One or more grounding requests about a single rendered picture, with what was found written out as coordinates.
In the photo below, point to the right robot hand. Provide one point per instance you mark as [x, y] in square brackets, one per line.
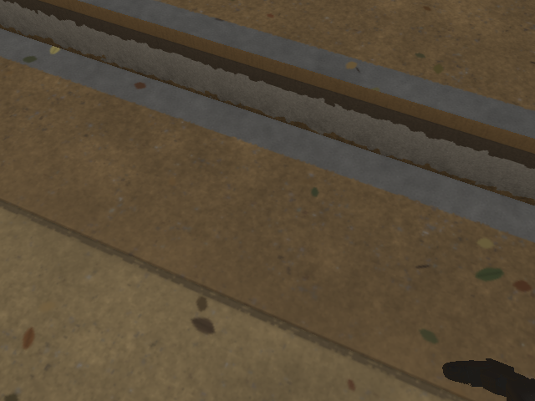
[493, 376]

